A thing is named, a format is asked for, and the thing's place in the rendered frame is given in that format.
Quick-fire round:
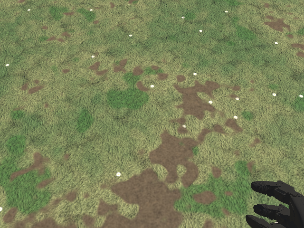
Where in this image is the robot right hand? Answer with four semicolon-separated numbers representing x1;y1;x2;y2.
245;180;304;228

